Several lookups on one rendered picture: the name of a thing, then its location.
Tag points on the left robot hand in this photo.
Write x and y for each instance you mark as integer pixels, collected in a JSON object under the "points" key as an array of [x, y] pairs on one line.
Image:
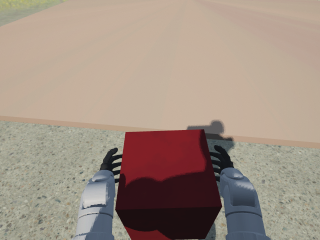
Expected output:
{"points": [[108, 162]]}

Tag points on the right robot forearm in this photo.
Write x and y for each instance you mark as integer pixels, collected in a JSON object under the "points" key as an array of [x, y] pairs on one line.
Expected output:
{"points": [[241, 206]]}

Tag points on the carton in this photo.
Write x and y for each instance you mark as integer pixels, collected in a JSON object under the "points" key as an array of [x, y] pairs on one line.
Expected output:
{"points": [[167, 187]]}

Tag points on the right robot hand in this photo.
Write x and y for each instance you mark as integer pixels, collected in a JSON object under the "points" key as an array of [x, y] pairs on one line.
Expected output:
{"points": [[225, 160]]}

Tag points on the left robot forearm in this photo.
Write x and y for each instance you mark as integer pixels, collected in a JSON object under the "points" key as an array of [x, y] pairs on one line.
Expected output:
{"points": [[96, 208]]}

